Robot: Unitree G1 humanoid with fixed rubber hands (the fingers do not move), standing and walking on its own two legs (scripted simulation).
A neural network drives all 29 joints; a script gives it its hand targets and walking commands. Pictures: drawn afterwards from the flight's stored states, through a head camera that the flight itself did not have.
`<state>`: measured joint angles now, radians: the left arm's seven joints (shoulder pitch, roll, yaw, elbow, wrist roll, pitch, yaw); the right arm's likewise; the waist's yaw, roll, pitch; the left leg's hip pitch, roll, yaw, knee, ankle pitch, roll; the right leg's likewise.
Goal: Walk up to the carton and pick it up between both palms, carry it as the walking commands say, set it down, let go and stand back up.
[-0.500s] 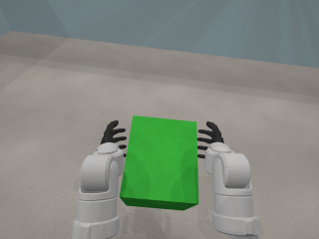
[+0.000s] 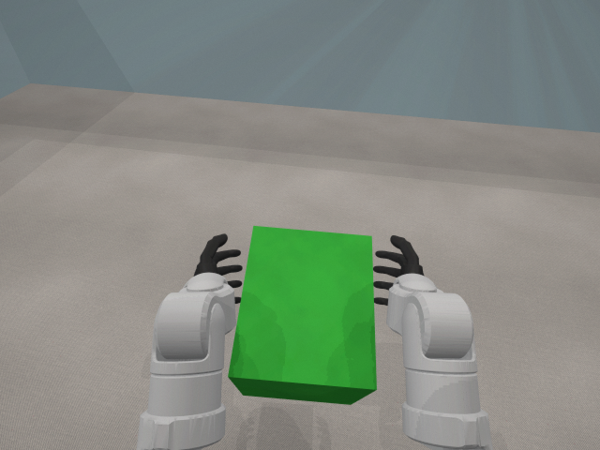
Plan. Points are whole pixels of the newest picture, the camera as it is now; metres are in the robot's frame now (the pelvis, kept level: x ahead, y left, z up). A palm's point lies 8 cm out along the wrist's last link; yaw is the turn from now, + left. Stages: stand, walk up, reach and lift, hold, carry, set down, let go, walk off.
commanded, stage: carry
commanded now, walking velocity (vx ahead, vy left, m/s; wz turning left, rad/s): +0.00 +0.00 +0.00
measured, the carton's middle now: (304, 319) +0.32 +0.00 +0.02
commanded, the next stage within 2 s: hold in 1.20 s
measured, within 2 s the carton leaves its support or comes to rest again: neither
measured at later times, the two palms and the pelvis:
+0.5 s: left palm (216, 277) +0.32 +0.12 +0.12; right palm (406, 279) +0.32 -0.13 +0.11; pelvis +0.02 +0.00 +0.00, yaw +0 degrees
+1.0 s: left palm (217, 272) +0.33 +0.12 +0.12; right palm (405, 276) +0.33 -0.13 +0.11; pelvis +0.03 +0.00 +0.00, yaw +0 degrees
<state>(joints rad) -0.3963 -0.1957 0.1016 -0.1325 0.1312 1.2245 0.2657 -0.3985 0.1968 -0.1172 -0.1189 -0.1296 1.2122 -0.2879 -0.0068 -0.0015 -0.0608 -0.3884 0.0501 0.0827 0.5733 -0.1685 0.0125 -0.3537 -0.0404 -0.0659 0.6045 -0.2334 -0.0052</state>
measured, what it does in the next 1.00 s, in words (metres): stands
